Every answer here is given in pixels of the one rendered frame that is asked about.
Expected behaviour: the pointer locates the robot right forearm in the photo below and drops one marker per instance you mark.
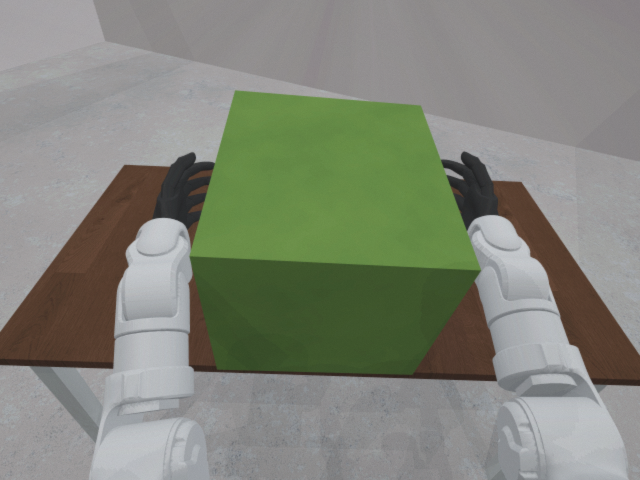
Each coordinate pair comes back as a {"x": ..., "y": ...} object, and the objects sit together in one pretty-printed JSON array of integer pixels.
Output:
[{"x": 533, "y": 355}]

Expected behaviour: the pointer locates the right robot upper arm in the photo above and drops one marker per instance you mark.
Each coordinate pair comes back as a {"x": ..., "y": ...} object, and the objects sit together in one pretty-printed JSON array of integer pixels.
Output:
[{"x": 558, "y": 438}]

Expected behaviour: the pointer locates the carton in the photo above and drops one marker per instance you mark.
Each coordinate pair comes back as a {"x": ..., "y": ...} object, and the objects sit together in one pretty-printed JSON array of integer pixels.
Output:
[{"x": 330, "y": 239}]

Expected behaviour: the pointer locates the robot right hand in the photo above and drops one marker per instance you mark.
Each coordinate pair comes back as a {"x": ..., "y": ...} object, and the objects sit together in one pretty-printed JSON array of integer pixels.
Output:
[{"x": 478, "y": 190}]

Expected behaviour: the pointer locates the robot left hand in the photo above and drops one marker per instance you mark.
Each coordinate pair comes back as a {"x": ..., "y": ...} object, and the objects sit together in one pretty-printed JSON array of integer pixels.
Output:
[{"x": 172, "y": 201}]

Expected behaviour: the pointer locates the left robot upper arm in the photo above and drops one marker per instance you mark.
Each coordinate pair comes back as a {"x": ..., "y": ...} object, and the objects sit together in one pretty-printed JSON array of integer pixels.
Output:
[{"x": 169, "y": 449}]

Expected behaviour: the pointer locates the robot left forearm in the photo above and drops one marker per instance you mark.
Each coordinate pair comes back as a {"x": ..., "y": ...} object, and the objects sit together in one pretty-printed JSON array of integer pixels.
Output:
[{"x": 151, "y": 369}]

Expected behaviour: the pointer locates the table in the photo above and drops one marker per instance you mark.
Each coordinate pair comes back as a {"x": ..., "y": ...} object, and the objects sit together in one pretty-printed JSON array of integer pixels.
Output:
[{"x": 67, "y": 320}]

